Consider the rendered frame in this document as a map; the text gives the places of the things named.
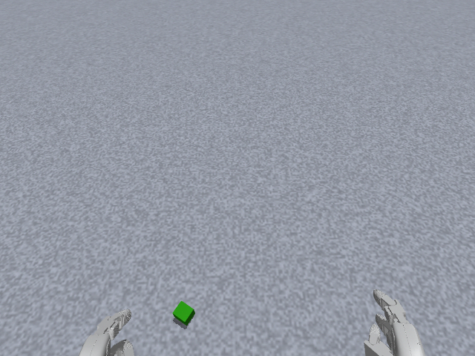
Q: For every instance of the small box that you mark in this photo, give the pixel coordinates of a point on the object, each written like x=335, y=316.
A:
x=183, y=313

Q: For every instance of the right robot hand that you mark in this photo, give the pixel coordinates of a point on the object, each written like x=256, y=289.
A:
x=402, y=336

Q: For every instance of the left robot hand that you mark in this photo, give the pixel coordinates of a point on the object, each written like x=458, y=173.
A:
x=99, y=344

